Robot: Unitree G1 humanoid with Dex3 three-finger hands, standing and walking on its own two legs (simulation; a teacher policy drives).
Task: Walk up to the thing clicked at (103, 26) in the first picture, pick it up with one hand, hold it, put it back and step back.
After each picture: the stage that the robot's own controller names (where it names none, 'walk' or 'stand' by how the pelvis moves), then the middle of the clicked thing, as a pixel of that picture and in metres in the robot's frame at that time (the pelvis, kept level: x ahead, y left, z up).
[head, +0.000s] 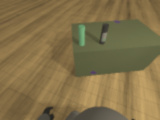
stand; (103, 34) +0.94 -0.09 -0.05
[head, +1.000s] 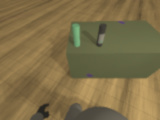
walk; (100, 36) +0.83 -0.02 -0.02
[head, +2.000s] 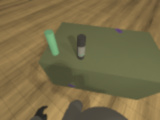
walk; (81, 48) +0.56 +0.17 -0.02
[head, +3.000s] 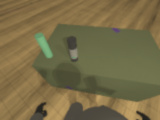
stand; (73, 50) +0.53 +0.20 -0.01
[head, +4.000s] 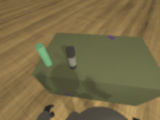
stand; (71, 58) +0.51 +0.21 -0.06
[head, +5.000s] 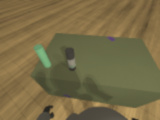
stand; (71, 60) +0.49 +0.21 -0.06
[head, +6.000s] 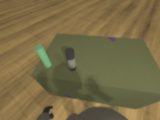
stand; (71, 60) +0.49 +0.21 -0.06
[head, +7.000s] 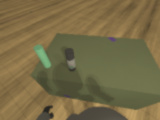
stand; (70, 61) +0.48 +0.21 -0.06
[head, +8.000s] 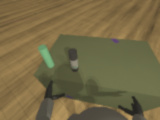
rise first; (73, 61) +0.49 +0.20 -0.05
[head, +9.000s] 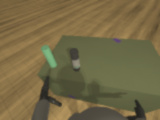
go down; (75, 60) +0.50 +0.19 -0.05
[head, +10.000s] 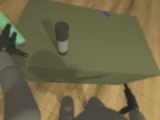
go down; (62, 41) +0.50 +0.18 +0.03
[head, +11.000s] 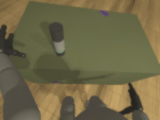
approach; (58, 42) +0.51 +0.19 +0.03
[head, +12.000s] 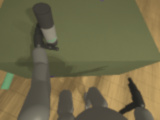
close; (48, 30) +0.54 +0.20 +0.08
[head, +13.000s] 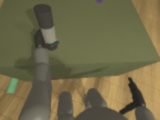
lift; (48, 32) +0.54 +0.19 +0.08
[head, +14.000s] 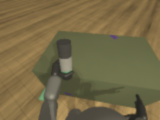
lift; (65, 61) +0.32 +0.18 +0.15
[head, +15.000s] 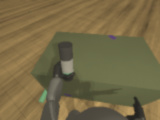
hold; (67, 63) +0.32 +0.17 +0.13
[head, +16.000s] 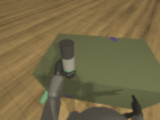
hold; (68, 61) +0.33 +0.16 +0.15
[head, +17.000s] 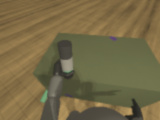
hold; (66, 61) +0.33 +0.17 +0.14
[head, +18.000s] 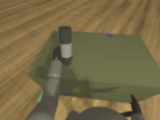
crouch; (66, 48) +0.43 +0.18 +0.15
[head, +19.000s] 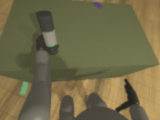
lower; (49, 36) +0.53 +0.20 +0.05
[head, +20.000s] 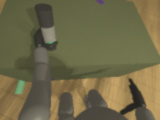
lower; (48, 31) +0.54 +0.20 +0.07
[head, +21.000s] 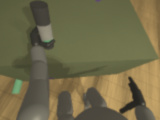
lower; (44, 29) +0.55 +0.20 +0.08
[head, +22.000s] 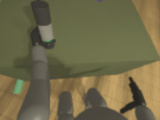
lower; (45, 29) +0.55 +0.21 +0.08
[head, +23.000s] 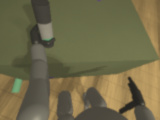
rest; (45, 28) +0.56 +0.20 +0.08
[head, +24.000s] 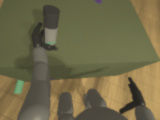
withdraw; (50, 32) +0.54 +0.18 +0.07
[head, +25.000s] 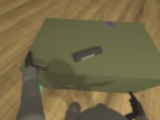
sink last; (87, 53) +0.55 +0.02 -0.08
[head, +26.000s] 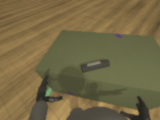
stand; (95, 65) +0.49 +0.01 -0.09
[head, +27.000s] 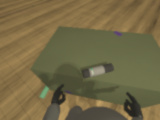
stand; (97, 70) +0.43 -0.03 -0.08
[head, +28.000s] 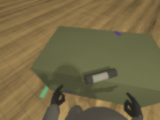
stand; (100, 76) +0.38 -0.05 -0.08
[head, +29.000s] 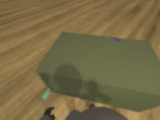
stand; (97, 114) +0.20 -0.10 -0.65
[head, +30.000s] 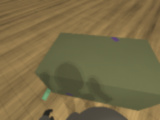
stand; out of the picture +0.03 -0.46 -0.75
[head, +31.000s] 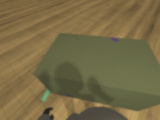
stand; out of the picture -0.13 -0.60 -0.75
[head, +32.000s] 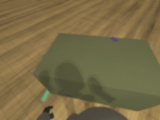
stand; out of the picture -0.28 -0.74 -0.75
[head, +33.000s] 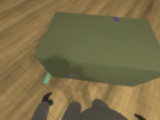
walk; out of the picture -0.27 -0.96 -0.73
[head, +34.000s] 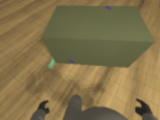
walk; out of the picture +0.00 -1.06 -0.71
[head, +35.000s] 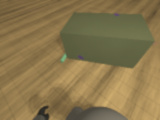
stand; out of the picture -0.06 -1.13 -0.73
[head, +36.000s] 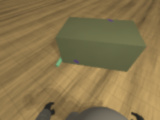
stand; out of the picture -0.21 -1.27 -0.75
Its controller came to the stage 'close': yes
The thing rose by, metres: 0.20
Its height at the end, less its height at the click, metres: -0.69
